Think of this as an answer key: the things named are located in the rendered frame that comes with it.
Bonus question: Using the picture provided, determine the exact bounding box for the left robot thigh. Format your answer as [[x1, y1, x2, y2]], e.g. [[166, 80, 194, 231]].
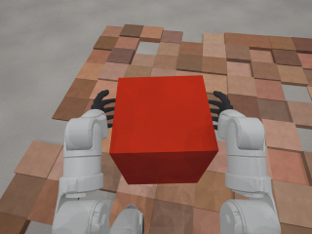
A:
[[109, 209, 143, 234]]

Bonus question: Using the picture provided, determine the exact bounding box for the robot right hand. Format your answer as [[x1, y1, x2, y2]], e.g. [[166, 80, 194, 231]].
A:
[[208, 91, 233, 130]]

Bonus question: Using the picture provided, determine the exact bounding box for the right robot forearm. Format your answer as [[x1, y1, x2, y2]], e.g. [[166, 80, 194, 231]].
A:
[[217, 109, 281, 233]]

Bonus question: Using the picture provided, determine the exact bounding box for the robot left hand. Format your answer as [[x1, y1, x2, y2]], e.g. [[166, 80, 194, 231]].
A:
[[91, 90, 116, 129]]

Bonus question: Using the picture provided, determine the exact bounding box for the left robot upper arm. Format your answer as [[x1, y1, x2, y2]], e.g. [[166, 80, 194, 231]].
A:
[[53, 199, 110, 234]]

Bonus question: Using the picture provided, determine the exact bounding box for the left robot forearm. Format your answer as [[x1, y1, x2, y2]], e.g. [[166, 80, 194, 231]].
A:
[[52, 109, 109, 234]]

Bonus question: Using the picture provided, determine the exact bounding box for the carton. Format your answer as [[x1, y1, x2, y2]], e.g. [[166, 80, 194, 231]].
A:
[[109, 75, 218, 185]]

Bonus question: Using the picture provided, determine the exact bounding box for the right robot upper arm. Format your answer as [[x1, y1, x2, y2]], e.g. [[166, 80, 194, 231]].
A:
[[219, 199, 281, 234]]

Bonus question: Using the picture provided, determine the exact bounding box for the left robot shin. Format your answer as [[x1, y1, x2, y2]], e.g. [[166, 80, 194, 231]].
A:
[[126, 204, 137, 210]]

